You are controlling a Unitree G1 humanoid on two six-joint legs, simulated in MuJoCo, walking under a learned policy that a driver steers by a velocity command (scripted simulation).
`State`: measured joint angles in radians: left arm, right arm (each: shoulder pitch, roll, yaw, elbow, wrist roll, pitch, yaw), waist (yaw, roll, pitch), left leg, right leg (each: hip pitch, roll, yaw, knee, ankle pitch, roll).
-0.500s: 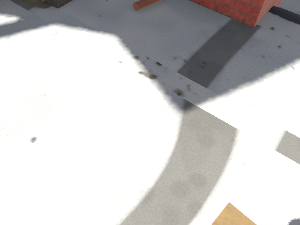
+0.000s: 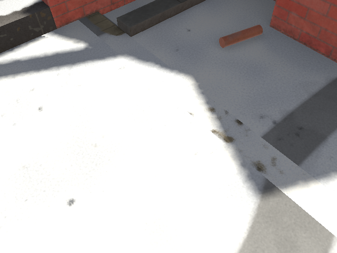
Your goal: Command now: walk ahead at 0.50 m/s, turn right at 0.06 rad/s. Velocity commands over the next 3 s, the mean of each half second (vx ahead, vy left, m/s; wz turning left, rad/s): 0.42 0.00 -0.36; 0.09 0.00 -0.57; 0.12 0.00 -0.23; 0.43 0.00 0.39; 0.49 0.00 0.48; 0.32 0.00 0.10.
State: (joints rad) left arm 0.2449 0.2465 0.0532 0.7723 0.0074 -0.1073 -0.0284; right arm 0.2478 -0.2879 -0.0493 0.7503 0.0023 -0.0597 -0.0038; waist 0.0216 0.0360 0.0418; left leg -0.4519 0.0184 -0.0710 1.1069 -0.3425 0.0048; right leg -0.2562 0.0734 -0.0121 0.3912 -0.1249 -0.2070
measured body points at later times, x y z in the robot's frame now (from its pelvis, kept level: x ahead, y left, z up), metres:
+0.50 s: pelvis +0.23 +0.05 +0.00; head +0.27 +0.05 +0.44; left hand +0.42 +0.30 -0.12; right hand +0.28 -0.25 -0.11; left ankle +0.28 +0.15 -0.75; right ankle +0.22 -0.10 -0.67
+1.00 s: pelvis +0.30 -0.01 -0.01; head +0.33 -0.05 +0.44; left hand +0.59 +0.15 -0.08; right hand +0.29 -0.34 -0.12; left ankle +0.41 +0.12 -0.70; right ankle +0.31 -0.12 -0.75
